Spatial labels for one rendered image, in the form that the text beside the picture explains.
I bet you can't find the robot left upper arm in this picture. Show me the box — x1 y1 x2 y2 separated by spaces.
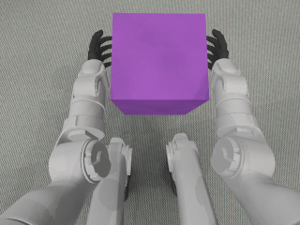
0 138 112 225

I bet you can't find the robot left forearm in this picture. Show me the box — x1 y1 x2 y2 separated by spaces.
48 59 110 168

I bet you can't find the robot left foot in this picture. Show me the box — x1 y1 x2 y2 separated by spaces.
124 168 132 202

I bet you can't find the robot right upper arm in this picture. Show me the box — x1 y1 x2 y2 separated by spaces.
210 135 300 225

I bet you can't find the carton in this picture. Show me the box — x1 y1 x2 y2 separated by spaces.
110 12 210 115

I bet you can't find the robot right thigh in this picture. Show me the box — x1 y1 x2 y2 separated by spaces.
165 138 219 225

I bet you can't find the right robot hand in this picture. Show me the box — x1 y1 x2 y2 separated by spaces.
206 29 229 70

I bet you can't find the robot right forearm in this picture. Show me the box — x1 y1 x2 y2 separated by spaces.
209 58 270 147

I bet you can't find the left robot hand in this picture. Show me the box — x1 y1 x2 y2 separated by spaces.
87 30 113 68

